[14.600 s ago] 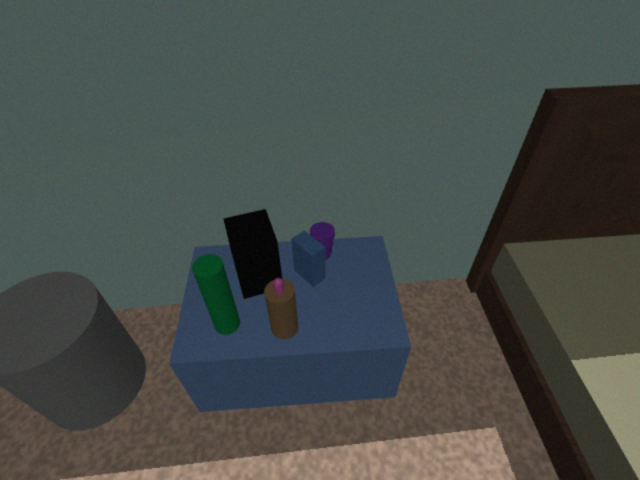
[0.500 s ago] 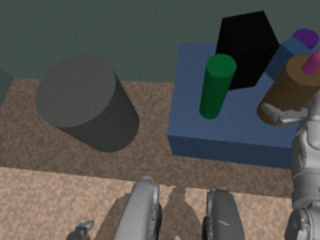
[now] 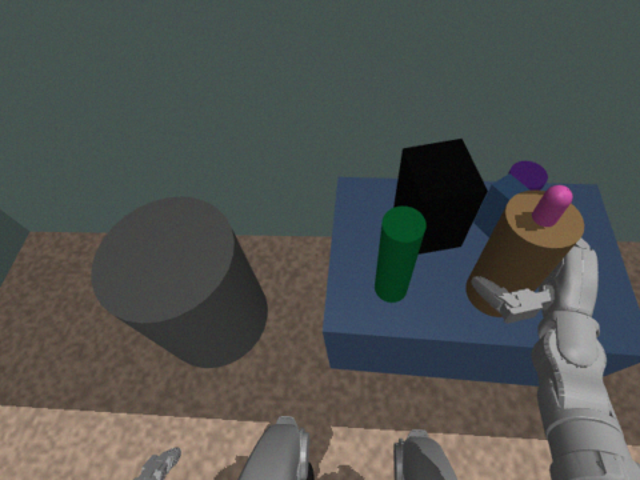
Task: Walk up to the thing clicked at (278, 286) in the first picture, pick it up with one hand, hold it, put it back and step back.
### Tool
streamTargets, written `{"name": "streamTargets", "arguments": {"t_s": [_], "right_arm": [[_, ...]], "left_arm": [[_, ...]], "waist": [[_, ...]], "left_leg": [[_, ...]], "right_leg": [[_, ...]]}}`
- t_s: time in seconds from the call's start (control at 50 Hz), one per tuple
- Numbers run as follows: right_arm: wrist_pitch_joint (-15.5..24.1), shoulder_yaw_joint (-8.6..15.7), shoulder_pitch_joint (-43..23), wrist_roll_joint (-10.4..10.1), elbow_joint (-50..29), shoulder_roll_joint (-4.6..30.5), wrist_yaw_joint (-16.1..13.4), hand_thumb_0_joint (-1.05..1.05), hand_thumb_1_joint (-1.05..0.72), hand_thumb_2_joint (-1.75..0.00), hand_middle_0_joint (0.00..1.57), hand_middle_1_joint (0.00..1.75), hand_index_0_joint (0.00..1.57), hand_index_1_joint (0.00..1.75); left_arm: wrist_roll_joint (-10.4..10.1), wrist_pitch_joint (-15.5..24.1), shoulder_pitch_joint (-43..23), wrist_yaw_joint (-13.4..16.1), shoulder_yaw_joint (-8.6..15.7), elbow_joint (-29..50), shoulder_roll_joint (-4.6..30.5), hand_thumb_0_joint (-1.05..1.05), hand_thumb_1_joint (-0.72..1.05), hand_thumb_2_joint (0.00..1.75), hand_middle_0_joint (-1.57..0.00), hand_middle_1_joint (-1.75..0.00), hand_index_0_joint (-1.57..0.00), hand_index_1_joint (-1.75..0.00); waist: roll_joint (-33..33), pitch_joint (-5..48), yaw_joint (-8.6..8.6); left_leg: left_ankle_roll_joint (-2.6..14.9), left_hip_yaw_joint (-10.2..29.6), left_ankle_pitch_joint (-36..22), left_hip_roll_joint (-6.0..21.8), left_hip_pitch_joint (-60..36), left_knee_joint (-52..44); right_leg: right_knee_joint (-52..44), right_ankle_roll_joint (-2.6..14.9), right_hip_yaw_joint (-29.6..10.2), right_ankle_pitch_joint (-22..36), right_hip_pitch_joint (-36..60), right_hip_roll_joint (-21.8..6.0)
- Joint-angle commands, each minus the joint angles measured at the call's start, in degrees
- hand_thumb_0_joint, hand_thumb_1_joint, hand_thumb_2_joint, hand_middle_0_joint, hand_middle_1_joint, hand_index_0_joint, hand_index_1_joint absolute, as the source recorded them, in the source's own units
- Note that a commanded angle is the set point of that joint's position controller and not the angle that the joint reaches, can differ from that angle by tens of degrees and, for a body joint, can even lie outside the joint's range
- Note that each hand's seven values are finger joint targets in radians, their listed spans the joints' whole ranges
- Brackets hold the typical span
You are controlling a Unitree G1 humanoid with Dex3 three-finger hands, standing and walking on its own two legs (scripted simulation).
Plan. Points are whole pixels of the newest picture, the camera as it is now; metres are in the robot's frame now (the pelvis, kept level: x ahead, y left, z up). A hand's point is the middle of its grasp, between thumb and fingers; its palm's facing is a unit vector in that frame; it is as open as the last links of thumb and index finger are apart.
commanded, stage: lift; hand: right
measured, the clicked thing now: (521, 250) +0.40 -0.19 +0.04
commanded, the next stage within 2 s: hold in 0.86 s
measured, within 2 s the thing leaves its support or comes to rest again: neither
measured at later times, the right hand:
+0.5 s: hand (520, 249) +0.39 -0.18 +0.07, palm faces +0.23 +0.97 -0.04, open 10.5 cm
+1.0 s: hand (534, 249) +0.37 -0.18 +0.10, palm faces +0.23 +0.97 -0.04, open 10.5 cm
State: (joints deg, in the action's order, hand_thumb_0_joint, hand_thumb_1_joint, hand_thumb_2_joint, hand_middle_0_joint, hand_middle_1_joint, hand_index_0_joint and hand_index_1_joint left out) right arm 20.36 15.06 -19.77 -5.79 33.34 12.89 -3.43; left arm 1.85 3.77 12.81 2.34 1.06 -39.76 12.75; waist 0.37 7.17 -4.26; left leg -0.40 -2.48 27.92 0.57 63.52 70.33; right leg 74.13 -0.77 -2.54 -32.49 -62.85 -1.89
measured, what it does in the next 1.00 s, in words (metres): rises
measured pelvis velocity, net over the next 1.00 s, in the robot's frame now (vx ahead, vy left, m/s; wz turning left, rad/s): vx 0.03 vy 0.00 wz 0.00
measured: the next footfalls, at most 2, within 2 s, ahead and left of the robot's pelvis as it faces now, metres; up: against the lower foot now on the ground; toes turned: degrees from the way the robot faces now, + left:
none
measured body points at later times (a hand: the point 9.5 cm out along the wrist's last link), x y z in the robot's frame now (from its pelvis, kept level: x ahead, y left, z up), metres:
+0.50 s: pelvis +0.03 +0.00 +0.05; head +0.12 -0.01 +0.49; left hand +0.13 +0.25 -0.07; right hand +0.37 -0.23 +0.08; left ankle +0.05 +0.13 -0.62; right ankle +0.02 -0.12 -0.62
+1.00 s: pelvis +0.03 +0.00 +0.07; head +0.09 -0.01 +0.52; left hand +0.14 +0.25 -0.04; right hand +0.35 -0.23 +0.10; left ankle +0.05 +0.13 -0.62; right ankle +0.02 -0.12 -0.62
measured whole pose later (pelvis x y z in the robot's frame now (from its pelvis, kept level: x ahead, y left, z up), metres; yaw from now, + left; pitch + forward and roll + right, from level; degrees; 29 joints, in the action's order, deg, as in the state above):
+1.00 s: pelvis +0.03 +0.00 +0.07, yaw +0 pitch +10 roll +1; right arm 20.8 8.7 -8.4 -6.1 26.9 9.2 -6.2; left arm 1.7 2.6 13.8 3.2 1.1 -40.3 11.6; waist 0.2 2.3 -2.4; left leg -1.0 -1.1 21.9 0.6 36.0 48.5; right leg 51.3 -0.4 -0.5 -26.1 -34.7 -1.7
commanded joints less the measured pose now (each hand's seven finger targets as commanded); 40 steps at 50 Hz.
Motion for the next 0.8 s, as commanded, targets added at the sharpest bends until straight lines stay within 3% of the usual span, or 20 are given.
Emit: {"name": "streamTargets", "arguments": {"t_s": [0.0, 0.04, 0.08, 0.14, 0.18, 0.2, 0.24, 0.26, 0.28, 0.4, 0.48, 0.5, 0.52, 0.54, 0.62, 0.68, 0.7, 0.72, 0.74, 0.78], "right_arm": [[8.6, 1.7, -24.1, -2.0, -21.9, 10.1, -0.7, 0.0, -0.05, -1.31, 1.27, 1.45, 1.32, 1.45], [9.0, 3.4, -24.8, -1.7, -23.9, 12.8, -1.3, 0.0, -0.05, -1.31, 1.28, 1.45, 1.33, 1.45], [9.1, 0.5, -22.5, -2.4, -23.4, 8.4, -1.1, 0.0, -0.05, -1.3, 1.27, 1.44, 1.31, 1.44], [9.4, 2.2, -21.4, -2.1, -24.2, 10.8, -1.7, 0.0, -0.05, -1.3, 1.28, 1.45, 1.32, 1.45], [9.2, -1.7, -17.4, -2.5, -23.1, 6.0, -1.1, 0.0, -0.03, -1.3, 1.26, 1.44, 1.31, 1.44], [9.7, 0.8, -19.2, -2.5, -26.6, 8.7, -1.5, 0.0, -0.01, -1.29, 1.25, 1.43, 1.3, 1.43], [9.4, 0.4, -18.4, -2.2, -25.6, 8.6, -1.8, 0.0, -0.01, -1.29, 1.27, 1.44, 1.32, 1.44], [9.1, -1.2, -16.0, -2.3, -22.2, 5.8, -1.6, 0.0, -0.03, -1.3, 1.27, 1.44, 1.31, 1.44], [9.5, 0.9, -17.6, -2.5, -26.2, 8.4, -2.0, 0.0, -0.01, -1.29, 1.26, 1.44, 1.31, 1.44], [9.4, -0.9, -14.3, -2.1, -24.9, 6.2, -2.1, 0.0, -0.05, -1.29, 1.26, 1.43, 1.31, 1.43], [9.8, 0.5, -14.1, -2.0, -27.5, 7.8, -2.3, 0.0, -0.04, -1.3, 1.27, 1.44, 1.32, 1.44], [9.2, -2.9, -11.8, -2.2, -22.6, 3.3, -1.9, 0.0, -0.05, -1.3, 1.28, 1.44, 1.32, 1.44], [9.8, 0.4, -14.5, -2.3, -28.1, 7.5, -2.4, 0.0, -0.04, -1.3, 1.27, 1.44, 1.31, 1.44], [9.7, -0.9, -14.0, -2.0, -26.2, 6.3, -2.4, 0.0, -0.05, -1.29, 1.26, 1.43, 1.3, 1.43], [9.8, -1.8, -13.7, -1.8, -28.2, 5.7, -2.7, 0.0, -0.05, -1.3, 1.26, 1.43, 1.31, 1.43], [9.2, -2.8, -11.6, -2.1, -25.3, 3.9, -2.5, 0.0, -0.02, -1.29, 1.24, 1.42, 1.29, 1.43], [9.7, -1.5, -14.2, -2.2, -29.2, 6.0, -2.8, 0.0, -0.01, -1.3, 1.25, 1.43, 1.3, 1.43], [9.4, -1.8, -12.7, -1.8, -25.5, 5.4, -2.8, 0.0, -0.02, -1.3, 1.24, 1.43, 1.29, 1.43], [9.6, -2.1, -13.1, -1.8, -28.4, 5.8, -2.9, 0.0, -0.01, -1.29, 1.23, 1.42, 1.28, 1.42], [9.4, -2.8, -12.6, -2.0, -28.3, 4.5, -3.1, 0.0, -0.02, -1.28, 1.23, 1.41, 1.27, 1.41]], "left_arm": [[0.0, 2.4, 4.2, 0.8, 3.2, 4.5, 8.9, 0.0, 0.87, 0.92, -0.2, -0.3, -0.19, -0.31], [-0.1, 2.3, 3.9, 1.0, 2.8, 4.9, 8.4, 0.0, 0.87, 0.92, -0.2, -0.3, -0.19, -0.31], [-0.1, 2.6, 3.0, 0.9, 2.7, 5.0, 8.1, 0.0, 0.88, 0.92, -0.2, -0.3, -0.19, -0.31], [-0.1, 2.8, 3.0, 1.2, 2.6, 5.0, 8.2, 0.0, 0.88, 0.92, -0.2, -0.3, -0.19, -0.31], [-0.1, 2.8, 3.4, 1.1, 2.8, 4.7, 8.2, 0.0, 0.88, 0.92, -0.2, -0.3, -0.19, -0.31], [0.0, 2.7, 4.0, 1.2, 2.7, 4.7, 7.9, 0.0, 0.87, 0.92, -0.2, -0.3, -0.19, -0.31], [-0.1, 2.4, 3.7, 1.3, 2.4, 4.9, 7.4, 0.0, 0.88, 0.92, -0.2, -0.3, -0.19, -0.31], [-0.1, 2.4, 4.0, 1.3, 2.6, 4.4, 7.6, 0.0, 0.88, 0.91, -0.19, -0.3, -0.19, -0.31], [-0.3, 2.4, 3.2, 1.3, 2.4, 5.0, 7.4, 0.0, 0.88, 0.92, -0.2, -0.3, -0.19, -0.31], [-0.3, 2.0, 3.7, 1.6, 2.6, 4.8, 7.2, 0.0, 0.89, 0.91, -0.19, -0.3, -0.19, -0.31], [-0.3, 1.6, 3.9, 1.6, 2.5, 4.9, 6.7, 0.0, 0.89, 0.9, -0.19, -0.3, -0.19, -0.31], [-0.3, 1.6, 3.9, 1.6, 2.8, 4.7, 7.1, 0.0, 0.9, 0.9, -0.19, -0.3, -0.19, -0.3], [-0.3, 1.5, 3.4, 1.5, 2.6, 5.2, 6.9, 0.0, 0.9, 0.9, -0.2, -0.31, -0.2, -0.31], [-0.3, 1.4, 3.8, 1.5, 2.7, 4.8, 7.0, 0.0, 0.9, 0.9, -0.2, -0.31, -0.2, -0.3], [-0.3, 1.2, 3.7, 1.5, 2.3, 5.2, 6.4, 0.0, 0.89, 0.9, -0.2, -0.31, -0.2, -0.31], [-0.2, 1.2, 3.3, 1.5, 2.9, 4.9, 6.8, 0.0, 0.9, 0.9, -0.2, -0.31, -0.2, -0.31], [-0.4, 1.2, 2.7, 1.4, 2.2, 5.7, 6.2, 0.0, 0.89, 0.9, -0.2, -0.31, -0.2, -0.31], [-0.4, 1.1, 2.8, 1.5, 2.8, 5.3, 7.1, 0.0, 0.9, 0.89, -0.2, -0.31, -0.2, -0.31], [-0.3, 1.1, 2.0, 1.5, 2.5, 5.8, 6.7, 0.0, 0.9, 0.9, -0.2, -0.31, -0.2, -0.31], [-0.3, 1.2, 2.6, 1.5, 2.7, 5.3, 6.7, 0.0, 0.9, 0.9, -0.2, -0.31, -0.2, -0.31]], "waist": [[6.5, 27.9, 0.28], [6.7, 27.6, 1.3], [5.6, 24.5, 0.43], [6.1, 25.9, 1.45], [4.5, 24.9, 0.49], [5.3, 27.6, 1.51], [5.1, 25.0, 1.23], [3.3, 23.0, 0.34], [4.6, 23.2, 1.55], [3.0, 22.2, 0.95], [3.6, 23.6, 1.88], [1.8, 20.7, 0.49], [4.9, 21.4, 2.25], [3.9, 21.5, 1.32], [4.5, 21.7, 1.7], [2.4, 18.8, 1.36], [3.9, 20.2, 2.23], [2.8, 19.0, 1.89], [4.9, 18.5, 2.25], [4.2, 19.0, 2.1]], "left_leg": [[1.66, 0.7, -16.1, -1.3, -19.9, -10.8], [1.57, 1.2, -15.2, -1.3, -22.5, -12.8], [1.44, 1.1, -13.3, -1.3, -23.0, -14.4], [1.43, 1.0, -14.5, -1.4, -24.9, -15.8], [1.21, 0.9, -18.1, -1.4, -26.6, -16.1], [1.15, 1.4, -21.7, -1.2, -29.1, -16.1], [1.1, 1.4, -22.0, -1.2, -30.0, -17.2], [0.96, 1.5, -21.6, -1.3, -29.8, -17.9], [1.09, 1.4, -21.1, -1.2, -30.6, -18.3], [0.76, 1.7, -24.3, -1.1, -34.4, -20.8], [0.81, 1.9, -28.2, -0.7, -37.5, -21.4], [0.8, 1.7, -27.4, -1.0, -35.9, -21.8], [0.97, 1.8, -26.7, -0.8, -36.4, -22.0], [0.88, 1.7, -26.9, -0.9, -35.9, -22.2], [0.94, 1.5, -27.5, -1.0, -36.8, -22.9], [0.86, 1.5, -26.4, -0.9, -37.9, -24.2], [0.87, 1.6, -26.3, -0.8, -39.1, -24.4], [0.75, 1.7, -25.1, -0.8, -38.1, -24.9], [0.9, 1.5, -23.5, -0.9, -37.5, -25.2], [0.93, 1.0, -24.6, -1.1, -37.9, -25.3]], "right_leg": [[-13.9, 1.03, 0.6, 17.7, 20.9, 1.3], [-15.6, 1.14, 1.3, 16.2, 21.8, 1.4], [-17.1, 1.24, 1.3, 13.7, 21.3, 1.4], [-19.0, 0.95, 1.2, 15.5, 25.1, 1.3], [-18.8, 0.93, 1.3, 19.3, 25.8, 1.3], [-18.6, 0.98, 1.6, 22.7, 26.9, 1.4], [-19.7, 1.03, 1.7, 23.2, 27.4, 1.4], [-20.1, 1.13, 1.7, 22.4, 26.8, 1.4], [-21.0, 1.07, 1.7, 22.2, 27.3, 1.3], [-22.7, 1.16, 2.0, 24.6, 30.3, 1.4], [-23.6, 1.16, 2.3, 27.9, 32.5, 1.6], [-24.2, 1.03, 1.9, 28.0, 32.1, 1.4], [-24.7, 0.93, 2.2, 27.9, 32.9, 1.5], [-24.8, 0.83, 2.0, 29.0, 34.6, 1.2], [-25.7, 0.54, 2.0, 31.4, 37.1, 1.1], [-26.8, 0.88, 2.1, 28.1, 34.6, 1.3], [-27.2, 0.84, 2.3, 27.9, 35.7, 1.4], [-27.5, 0.92, 2.2, 26.7, 35.8, 1.3], [-28.2, 0.72, 2.3, 25.5, 36.1, 1.3], [-28.6, 0.44, 1.8, 27.7, 37.6, 1.1]]}}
